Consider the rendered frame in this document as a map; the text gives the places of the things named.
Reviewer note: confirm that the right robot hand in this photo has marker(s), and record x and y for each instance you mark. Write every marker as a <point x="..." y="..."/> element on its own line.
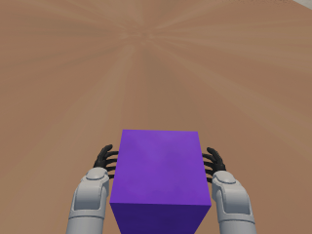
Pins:
<point x="216" y="164"/>

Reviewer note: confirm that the left robot forearm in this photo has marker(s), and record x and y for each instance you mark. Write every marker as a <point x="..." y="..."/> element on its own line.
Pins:
<point x="87" y="211"/>

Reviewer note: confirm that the right robot forearm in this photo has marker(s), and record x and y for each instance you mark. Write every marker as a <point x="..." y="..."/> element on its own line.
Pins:
<point x="233" y="205"/>

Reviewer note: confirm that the left robot hand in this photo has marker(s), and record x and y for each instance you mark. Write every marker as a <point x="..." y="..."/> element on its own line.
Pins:
<point x="101" y="161"/>

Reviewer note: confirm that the carton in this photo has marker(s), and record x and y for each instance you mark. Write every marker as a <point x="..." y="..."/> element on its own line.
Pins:
<point x="160" y="184"/>

